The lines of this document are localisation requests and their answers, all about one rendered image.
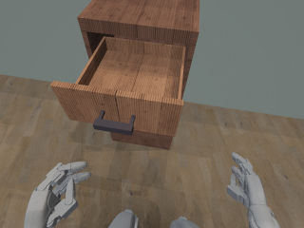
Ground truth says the right robot hand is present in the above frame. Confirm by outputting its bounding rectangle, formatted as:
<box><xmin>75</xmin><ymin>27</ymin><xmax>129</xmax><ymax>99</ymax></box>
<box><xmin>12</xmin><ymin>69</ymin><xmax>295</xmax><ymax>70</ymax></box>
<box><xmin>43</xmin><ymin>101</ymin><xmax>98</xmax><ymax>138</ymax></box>
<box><xmin>227</xmin><ymin>152</ymin><xmax>268</xmax><ymax>208</ymax></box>

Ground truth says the robot right forearm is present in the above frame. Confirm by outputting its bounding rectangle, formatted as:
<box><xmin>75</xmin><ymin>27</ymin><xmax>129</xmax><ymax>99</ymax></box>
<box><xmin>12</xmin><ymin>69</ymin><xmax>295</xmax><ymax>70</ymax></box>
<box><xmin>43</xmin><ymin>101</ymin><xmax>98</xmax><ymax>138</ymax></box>
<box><xmin>247</xmin><ymin>204</ymin><xmax>280</xmax><ymax>228</ymax></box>

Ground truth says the robot right thigh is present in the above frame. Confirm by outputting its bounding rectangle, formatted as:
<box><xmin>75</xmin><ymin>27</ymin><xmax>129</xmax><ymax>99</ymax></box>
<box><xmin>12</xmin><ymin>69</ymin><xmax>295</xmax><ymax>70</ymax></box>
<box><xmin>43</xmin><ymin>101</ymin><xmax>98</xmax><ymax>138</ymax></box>
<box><xmin>170</xmin><ymin>218</ymin><xmax>199</xmax><ymax>228</ymax></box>

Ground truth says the robot left thigh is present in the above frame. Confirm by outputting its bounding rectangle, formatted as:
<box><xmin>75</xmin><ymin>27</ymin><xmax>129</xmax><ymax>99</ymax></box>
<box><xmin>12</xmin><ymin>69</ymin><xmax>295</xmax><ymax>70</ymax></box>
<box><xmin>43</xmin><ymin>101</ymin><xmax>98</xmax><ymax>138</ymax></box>
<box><xmin>108</xmin><ymin>212</ymin><xmax>139</xmax><ymax>228</ymax></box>

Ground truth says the cabinet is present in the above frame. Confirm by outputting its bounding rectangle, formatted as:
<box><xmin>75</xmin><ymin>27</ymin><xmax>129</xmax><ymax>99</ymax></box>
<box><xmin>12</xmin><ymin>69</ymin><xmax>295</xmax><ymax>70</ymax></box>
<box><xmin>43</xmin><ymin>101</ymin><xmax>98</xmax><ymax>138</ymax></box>
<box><xmin>77</xmin><ymin>0</ymin><xmax>200</xmax><ymax>150</ymax></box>

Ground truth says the left robot hand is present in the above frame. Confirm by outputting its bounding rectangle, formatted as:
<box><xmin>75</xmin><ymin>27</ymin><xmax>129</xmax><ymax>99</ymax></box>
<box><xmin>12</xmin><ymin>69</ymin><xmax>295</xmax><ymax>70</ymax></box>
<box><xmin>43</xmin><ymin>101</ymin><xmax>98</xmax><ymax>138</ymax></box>
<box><xmin>24</xmin><ymin>161</ymin><xmax>92</xmax><ymax>228</ymax></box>

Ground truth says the handle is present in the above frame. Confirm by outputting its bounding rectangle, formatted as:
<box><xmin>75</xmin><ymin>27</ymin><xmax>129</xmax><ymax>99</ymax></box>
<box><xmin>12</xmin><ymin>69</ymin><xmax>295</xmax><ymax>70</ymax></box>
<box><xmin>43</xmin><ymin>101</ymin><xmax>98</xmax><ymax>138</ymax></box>
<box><xmin>93</xmin><ymin>110</ymin><xmax>136</xmax><ymax>136</ymax></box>

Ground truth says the drawer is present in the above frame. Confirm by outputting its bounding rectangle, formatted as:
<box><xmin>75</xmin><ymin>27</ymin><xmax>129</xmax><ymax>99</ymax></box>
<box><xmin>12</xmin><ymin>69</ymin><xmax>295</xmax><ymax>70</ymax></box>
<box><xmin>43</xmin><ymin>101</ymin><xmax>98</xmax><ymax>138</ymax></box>
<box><xmin>50</xmin><ymin>36</ymin><xmax>186</xmax><ymax>137</ymax></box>

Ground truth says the robot thigh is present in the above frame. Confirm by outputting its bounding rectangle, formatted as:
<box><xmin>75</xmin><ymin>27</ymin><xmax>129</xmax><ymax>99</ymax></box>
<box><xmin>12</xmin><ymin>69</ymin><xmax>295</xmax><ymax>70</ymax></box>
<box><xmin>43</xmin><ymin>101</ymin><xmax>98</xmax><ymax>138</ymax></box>
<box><xmin>108</xmin><ymin>212</ymin><xmax>139</xmax><ymax>228</ymax></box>
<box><xmin>170</xmin><ymin>218</ymin><xmax>199</xmax><ymax>228</ymax></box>

